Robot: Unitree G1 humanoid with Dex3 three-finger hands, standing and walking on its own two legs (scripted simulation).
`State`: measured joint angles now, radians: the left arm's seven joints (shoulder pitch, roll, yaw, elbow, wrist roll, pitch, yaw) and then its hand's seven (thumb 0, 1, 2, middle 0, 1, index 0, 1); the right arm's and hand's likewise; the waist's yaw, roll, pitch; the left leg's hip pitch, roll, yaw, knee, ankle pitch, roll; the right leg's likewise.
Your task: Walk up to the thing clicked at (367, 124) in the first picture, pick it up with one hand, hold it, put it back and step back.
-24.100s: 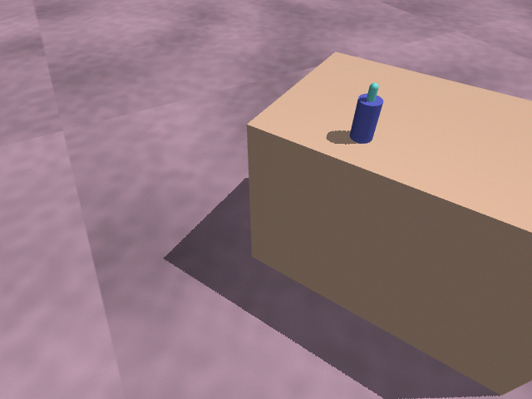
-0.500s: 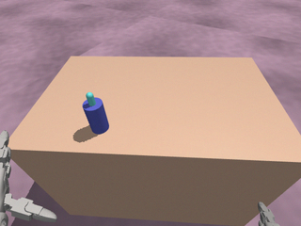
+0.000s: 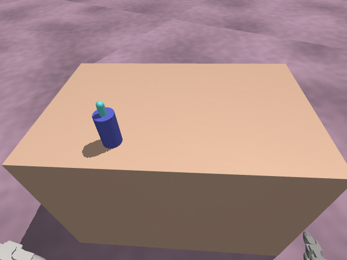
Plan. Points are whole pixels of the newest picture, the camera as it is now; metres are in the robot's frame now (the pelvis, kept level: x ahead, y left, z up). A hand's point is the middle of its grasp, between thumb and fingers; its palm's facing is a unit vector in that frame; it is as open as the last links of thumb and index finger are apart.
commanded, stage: home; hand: left
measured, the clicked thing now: (106, 123) +0.51 +0.25 +0.04
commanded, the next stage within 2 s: none
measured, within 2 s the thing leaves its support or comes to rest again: neither
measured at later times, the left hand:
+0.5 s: hand (102, 254) +0.19 +0.19 -0.07, palm faces +0.09 -0.98 -0.18, open 17.5 cm
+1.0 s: hand (105, 254) +0.19 +0.19 -0.08, palm faces +0.09 -0.96 -0.25, open 17.6 cm
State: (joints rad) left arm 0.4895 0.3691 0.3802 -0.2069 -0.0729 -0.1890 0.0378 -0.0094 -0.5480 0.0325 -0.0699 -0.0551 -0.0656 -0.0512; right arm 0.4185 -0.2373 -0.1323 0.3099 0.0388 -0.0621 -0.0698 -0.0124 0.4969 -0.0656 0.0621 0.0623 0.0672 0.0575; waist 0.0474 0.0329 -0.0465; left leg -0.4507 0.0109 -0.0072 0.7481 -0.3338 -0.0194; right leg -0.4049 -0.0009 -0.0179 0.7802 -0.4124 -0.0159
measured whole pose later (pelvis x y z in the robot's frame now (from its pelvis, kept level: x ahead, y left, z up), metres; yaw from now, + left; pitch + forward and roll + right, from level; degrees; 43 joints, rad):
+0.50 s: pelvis +0.02 +0.02 -0.01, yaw +0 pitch +7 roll +0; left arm 0.41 0.18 0.02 0.21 -0.02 -0.09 0.04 -0.01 -0.54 0.06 -0.05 -0.06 -0.05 -0.05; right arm 0.34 -0.19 0.01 0.31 0.02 -0.07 -0.07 0.00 -0.72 -0.80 0.18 0.27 0.19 0.27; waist 0.00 -0.02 -0.05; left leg -0.55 0.00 0.01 0.82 -0.38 0.00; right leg -0.49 -0.01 0.00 0.82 -0.44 0.01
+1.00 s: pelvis +0.02 +0.01 -0.01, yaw -1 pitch +7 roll -1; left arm 0.43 0.20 -0.01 0.14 -0.01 0.06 0.12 -0.01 -0.56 0.05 -0.05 -0.05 -0.05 -0.05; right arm 0.29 -0.21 0.02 0.52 0.02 -0.04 -0.11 0.01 -0.90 -0.90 0.20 0.30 0.21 0.30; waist -0.02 0.01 -0.07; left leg -0.59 0.03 -0.01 0.89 -0.43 -0.01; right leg -0.52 0.02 -0.02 0.87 -0.47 -0.01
